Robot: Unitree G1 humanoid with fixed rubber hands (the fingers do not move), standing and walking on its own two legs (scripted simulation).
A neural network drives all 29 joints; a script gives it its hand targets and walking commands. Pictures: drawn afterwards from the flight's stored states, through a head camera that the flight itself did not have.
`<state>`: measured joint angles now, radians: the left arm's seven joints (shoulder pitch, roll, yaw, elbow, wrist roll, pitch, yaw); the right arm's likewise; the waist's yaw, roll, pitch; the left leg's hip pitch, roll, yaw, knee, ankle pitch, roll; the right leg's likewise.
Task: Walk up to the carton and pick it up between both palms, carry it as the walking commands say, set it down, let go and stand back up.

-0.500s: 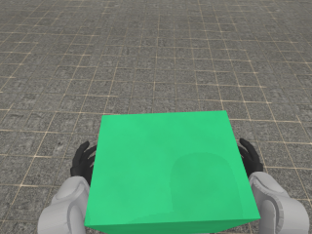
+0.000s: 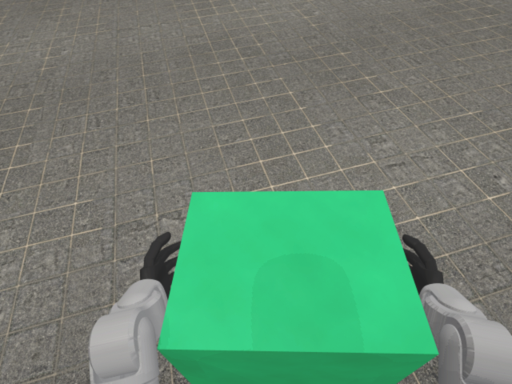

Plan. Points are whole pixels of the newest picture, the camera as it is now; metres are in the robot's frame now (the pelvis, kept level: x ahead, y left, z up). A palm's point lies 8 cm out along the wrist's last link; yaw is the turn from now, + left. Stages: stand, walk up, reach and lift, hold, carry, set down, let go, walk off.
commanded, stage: carry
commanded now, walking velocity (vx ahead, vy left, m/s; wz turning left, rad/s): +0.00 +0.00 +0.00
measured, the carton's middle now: (286, 302) +0.23 -0.04 +0.00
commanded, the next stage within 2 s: none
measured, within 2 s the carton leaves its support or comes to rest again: neither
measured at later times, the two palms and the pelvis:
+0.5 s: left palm (174, 316) +0.19 +0.11 +0.11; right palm (494, 311) +0.17 -0.26 +0.11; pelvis -0.05 -0.06 +0.02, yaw -1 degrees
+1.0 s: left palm out of the picture +0.12 +0.14 +0.12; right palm out of the picture +0.09 -0.23 +0.10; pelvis -0.12 -0.03 +0.02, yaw -3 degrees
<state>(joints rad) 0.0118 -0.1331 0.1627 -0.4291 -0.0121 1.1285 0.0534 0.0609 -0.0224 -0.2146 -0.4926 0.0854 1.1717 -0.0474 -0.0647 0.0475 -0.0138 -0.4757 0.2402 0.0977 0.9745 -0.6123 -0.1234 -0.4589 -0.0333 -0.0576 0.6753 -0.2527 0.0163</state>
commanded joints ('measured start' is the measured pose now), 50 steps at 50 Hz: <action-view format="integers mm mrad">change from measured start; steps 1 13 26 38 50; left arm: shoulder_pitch -357 -484 -415 -448 -398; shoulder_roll -779 -595 -635 -628 -656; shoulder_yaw -755 -826 -680 -741 -729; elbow -330 -274 -181 -231 -158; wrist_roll -201 -254 -212 -200 -216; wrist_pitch -63 17 48 36 35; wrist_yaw -100 -114 -101 -97 -102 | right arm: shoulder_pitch -548 -340 -516 -464 -437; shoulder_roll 958 731 795 789 749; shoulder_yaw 926 724 798 756 785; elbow -262 -88 -175 -136 -170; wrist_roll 308 89 174 151 117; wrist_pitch -77 -49 15 -20 -15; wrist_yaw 170 95 92 108 85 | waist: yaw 74 69 61 32 74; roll -313 59 -213 -133 -99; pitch -416 -157 -286 -291 -249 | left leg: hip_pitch -7 13 175 350 106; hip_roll -107 -28 -206 -265 -43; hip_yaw -38 -108 21 100 -108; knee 19 -679 -423 -457 -638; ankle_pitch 143 59 186 69 85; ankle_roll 56 175 135 169 178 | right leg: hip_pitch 272 153 98 -45 281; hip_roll -222 -34 -158 -60 44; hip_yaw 180 91 217 29 9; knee -261 -248 -522 -501 -366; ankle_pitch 479 61 -354 -333 -147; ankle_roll -186 -72 -73 48 -75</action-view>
